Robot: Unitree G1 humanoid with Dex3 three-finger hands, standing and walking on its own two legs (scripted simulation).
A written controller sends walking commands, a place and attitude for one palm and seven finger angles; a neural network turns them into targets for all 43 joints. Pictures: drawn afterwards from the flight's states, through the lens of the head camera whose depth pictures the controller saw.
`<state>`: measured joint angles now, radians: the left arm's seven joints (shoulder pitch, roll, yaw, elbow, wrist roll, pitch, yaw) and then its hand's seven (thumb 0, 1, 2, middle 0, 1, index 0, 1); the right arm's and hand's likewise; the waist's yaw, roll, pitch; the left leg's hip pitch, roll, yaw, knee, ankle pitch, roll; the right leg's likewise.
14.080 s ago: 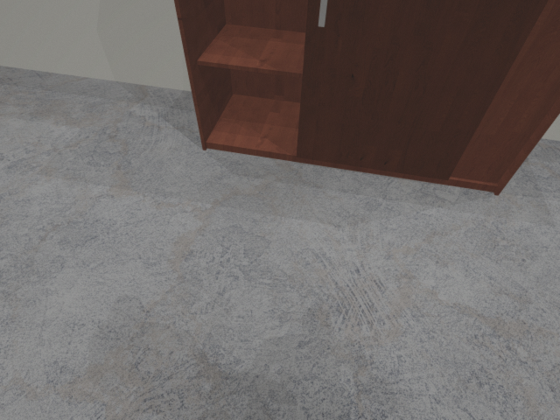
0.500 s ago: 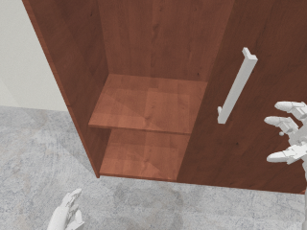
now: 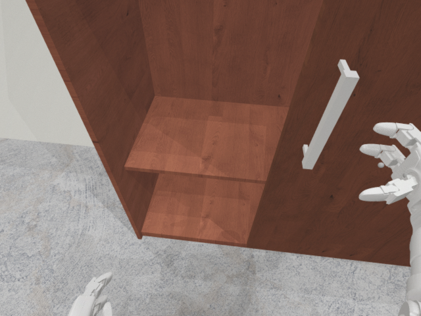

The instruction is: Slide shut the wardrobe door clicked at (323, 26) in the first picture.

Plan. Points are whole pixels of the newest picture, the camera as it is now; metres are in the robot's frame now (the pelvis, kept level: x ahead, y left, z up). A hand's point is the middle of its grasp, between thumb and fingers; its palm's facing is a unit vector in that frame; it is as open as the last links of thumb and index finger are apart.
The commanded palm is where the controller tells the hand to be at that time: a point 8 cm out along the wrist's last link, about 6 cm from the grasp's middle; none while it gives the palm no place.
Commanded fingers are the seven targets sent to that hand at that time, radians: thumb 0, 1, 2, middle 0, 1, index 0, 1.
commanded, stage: move the hooked fingers beside the handle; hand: right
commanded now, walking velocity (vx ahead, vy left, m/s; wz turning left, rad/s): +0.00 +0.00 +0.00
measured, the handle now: (323, 120) +0.51 -0.20 +0.11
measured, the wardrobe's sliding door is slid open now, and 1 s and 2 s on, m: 0.52 0.52 0.52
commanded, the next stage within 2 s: feel for the door with the fingertips in 1.40 s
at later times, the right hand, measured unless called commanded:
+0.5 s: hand (363, 139) +0.44 -0.25 +0.13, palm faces +0.05 +1.00 -0.02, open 14.0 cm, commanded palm +0.42 -0.30 +0.12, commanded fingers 0.00 0.50 -0.30 0.30 1.20 0.30 1.20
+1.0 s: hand (365, 142) +0.44 -0.26 +0.13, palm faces +0.06 +1.00 -0.02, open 14.0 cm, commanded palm +0.42 -0.31 +0.12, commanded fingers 0.00 0.50 -0.30 0.30 1.20 0.30 1.20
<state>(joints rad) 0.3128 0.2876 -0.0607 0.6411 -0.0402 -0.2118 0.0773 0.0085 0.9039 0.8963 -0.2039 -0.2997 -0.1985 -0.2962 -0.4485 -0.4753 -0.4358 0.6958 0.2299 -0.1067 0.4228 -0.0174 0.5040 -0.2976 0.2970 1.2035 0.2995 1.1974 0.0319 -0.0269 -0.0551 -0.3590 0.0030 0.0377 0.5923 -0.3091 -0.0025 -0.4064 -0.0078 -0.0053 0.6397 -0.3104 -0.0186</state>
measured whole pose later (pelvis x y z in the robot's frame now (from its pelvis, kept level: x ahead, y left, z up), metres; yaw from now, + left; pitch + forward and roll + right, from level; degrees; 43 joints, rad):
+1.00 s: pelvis +0.01 +0.00 -0.01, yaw +1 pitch +9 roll +2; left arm 0.39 0.30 -0.04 0.64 -0.03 -0.05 0.05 0.01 0.91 0.90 -0.20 -0.30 -0.20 -0.30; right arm -0.66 -0.58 -0.50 1.00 0.16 -0.22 0.42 -0.02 0.50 -0.30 0.30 1.20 0.30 1.20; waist 0.09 -0.02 -0.08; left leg -0.47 -0.02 0.03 0.64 -0.33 0.00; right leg -0.52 -0.03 -0.01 0.70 -0.34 -0.01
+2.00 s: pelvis +0.01 +0.00 +0.00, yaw +1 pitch +8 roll +1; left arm 0.34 0.27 -0.05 0.62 -0.03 -0.06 0.04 0.00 0.91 0.90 -0.20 -0.30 -0.20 -0.30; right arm -0.66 -0.44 -0.41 0.93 0.13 -0.19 0.26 -0.02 0.50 -0.30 0.30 1.20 0.30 1.20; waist 0.09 -0.03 -0.08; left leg -0.45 -0.01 0.02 0.64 -0.33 0.00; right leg -0.48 -0.02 -0.02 0.68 -0.34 -0.01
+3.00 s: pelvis +0.01 +0.00 -0.01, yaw +1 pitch +9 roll +2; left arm 0.36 0.28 -0.04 0.63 -0.03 -0.06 0.04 0.00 0.91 0.90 -0.20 -0.30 -0.20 -0.30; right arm -0.67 -0.44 -0.38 0.92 0.15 -0.21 0.27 -0.02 0.50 -0.30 0.30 1.20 0.30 1.20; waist 0.08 -0.03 -0.09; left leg -0.46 -0.01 0.02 0.64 -0.33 0.00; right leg -0.50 -0.02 -0.02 0.69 -0.34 -0.02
